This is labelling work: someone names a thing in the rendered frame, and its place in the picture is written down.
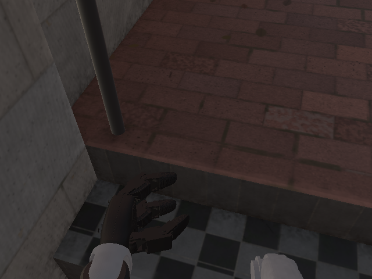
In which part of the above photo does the left robot hand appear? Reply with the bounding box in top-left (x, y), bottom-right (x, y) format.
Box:
top-left (98, 172), bottom-right (189, 255)

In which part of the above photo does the right robot thigh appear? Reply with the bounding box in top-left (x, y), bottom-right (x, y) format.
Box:
top-left (251, 254), bottom-right (303, 279)

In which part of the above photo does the left robot forearm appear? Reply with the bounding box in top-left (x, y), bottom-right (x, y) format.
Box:
top-left (80, 243), bottom-right (133, 279)

